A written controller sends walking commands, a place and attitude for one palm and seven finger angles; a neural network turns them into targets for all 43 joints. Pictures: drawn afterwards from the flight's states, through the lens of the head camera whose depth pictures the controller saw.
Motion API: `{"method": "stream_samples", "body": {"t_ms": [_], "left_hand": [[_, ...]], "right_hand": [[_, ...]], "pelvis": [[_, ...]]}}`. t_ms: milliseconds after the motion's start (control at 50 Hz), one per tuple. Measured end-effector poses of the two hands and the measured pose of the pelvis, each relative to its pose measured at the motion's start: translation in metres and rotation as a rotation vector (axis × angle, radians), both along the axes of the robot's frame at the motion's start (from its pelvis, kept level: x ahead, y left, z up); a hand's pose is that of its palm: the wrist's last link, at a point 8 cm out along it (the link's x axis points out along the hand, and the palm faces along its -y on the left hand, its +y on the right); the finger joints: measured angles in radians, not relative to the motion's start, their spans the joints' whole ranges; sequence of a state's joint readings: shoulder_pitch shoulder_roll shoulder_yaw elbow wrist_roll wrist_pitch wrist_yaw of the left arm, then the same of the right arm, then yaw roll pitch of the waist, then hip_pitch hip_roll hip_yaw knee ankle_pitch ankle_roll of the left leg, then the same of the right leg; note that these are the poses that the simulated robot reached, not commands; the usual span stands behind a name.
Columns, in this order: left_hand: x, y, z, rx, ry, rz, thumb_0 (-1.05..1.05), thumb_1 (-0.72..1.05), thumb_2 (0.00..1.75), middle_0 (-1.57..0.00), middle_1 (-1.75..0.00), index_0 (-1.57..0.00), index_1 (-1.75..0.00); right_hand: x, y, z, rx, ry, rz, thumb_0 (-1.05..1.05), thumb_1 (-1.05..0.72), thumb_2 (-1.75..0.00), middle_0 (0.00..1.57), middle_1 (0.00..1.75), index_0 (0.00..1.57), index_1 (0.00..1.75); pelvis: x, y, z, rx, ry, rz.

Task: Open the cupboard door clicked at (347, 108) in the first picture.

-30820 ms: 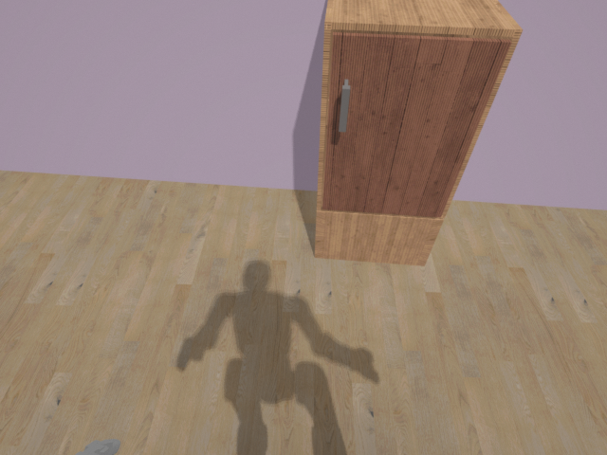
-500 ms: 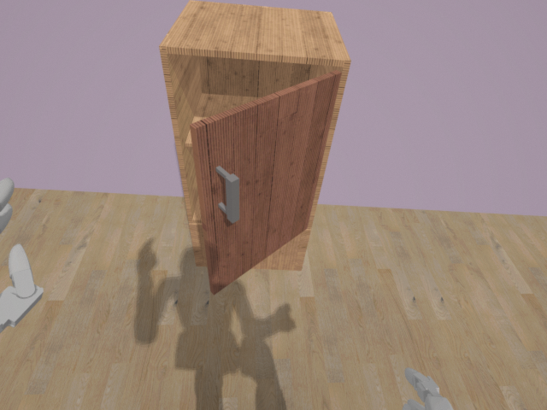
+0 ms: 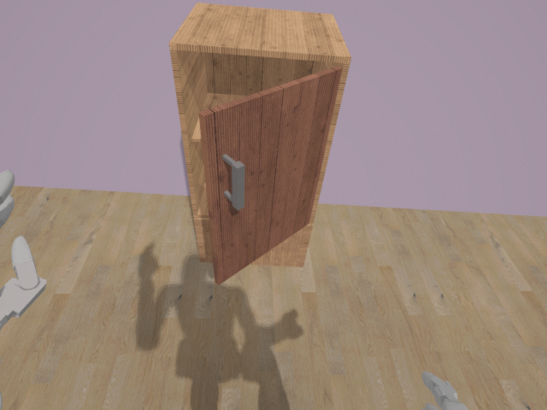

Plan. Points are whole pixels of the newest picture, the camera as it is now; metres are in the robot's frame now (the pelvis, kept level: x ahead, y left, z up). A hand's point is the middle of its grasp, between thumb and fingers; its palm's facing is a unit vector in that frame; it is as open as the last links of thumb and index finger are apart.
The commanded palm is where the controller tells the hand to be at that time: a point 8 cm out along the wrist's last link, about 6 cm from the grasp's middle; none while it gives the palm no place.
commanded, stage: let the arm hang, fingers relaxed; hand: left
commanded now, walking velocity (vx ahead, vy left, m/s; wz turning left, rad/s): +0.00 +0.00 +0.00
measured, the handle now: (232, 182) +0.59 +0.12 -0.02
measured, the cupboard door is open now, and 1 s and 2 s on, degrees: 43 43 43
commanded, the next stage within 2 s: look to check the result in 1.10 s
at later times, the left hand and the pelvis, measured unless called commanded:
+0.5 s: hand out of the picture -0.07 +0.19 -0.16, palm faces +0.11 -0.96 -0.24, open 7.1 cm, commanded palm none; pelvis -0.01 -0.01 +0.01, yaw +5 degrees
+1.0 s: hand out of the picture +0.02 +0.17 -0.16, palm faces +0.10 -0.97 -0.20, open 7.3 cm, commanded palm none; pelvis +0.01 -0.01 +0.02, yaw +4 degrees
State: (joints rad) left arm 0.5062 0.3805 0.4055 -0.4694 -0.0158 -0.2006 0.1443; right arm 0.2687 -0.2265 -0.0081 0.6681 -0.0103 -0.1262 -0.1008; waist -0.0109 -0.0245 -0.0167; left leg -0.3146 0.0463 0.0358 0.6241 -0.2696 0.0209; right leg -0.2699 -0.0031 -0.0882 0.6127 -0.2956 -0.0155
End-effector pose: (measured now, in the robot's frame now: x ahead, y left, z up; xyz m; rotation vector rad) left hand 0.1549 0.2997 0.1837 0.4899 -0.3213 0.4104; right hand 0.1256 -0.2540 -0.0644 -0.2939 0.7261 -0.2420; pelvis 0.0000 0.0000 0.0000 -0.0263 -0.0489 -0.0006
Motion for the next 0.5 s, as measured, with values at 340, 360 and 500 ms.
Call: {"method": "stream_samples", "body": {"t_ms": [340, 360, 500], "left_hand": [[-0.147, -0.079, -0.318, -0.646, 1.476, 0.175, -0.02, 1.01, 0.89, -0.21, -0.30, -0.21, -0.30], [-0.160, -0.077, -0.318, -0.651, 1.514, 0.198, -0.03, 1.01, 0.89, -0.21, -0.30, -0.21, -0.30], [-0.230, -0.065, -0.307, -0.657, 1.704, 0.342, -0.01, 0.96, 0.90, -0.20, -0.30, -0.20, -0.30]], "right_hand": [[-0.091, 0.018, -0.061, 0.155, 0.526, 0.012, 0.00, -0.91, -0.89, 0.20, 0.30, 0.20, 0.30], [-0.102, 0.018, -0.061, 0.154, 0.570, 0.002, 0.00, -0.91, -0.89, 0.20, 0.30, 0.20, 0.30], [-0.148, 0.020, -0.064, 0.175, 0.752, -0.046, 0.01, -0.91, -0.89, 0.20, 0.30, 0.20, 0.30]], "pelvis": [[-0.011, -0.011, 0.006, 0.010, 0.021, 0.085], [-0.011, -0.011, 0.008, 0.008, 0.025, 0.086], [-0.006, -0.008, 0.014, 0.013, 0.032, 0.089]]}}
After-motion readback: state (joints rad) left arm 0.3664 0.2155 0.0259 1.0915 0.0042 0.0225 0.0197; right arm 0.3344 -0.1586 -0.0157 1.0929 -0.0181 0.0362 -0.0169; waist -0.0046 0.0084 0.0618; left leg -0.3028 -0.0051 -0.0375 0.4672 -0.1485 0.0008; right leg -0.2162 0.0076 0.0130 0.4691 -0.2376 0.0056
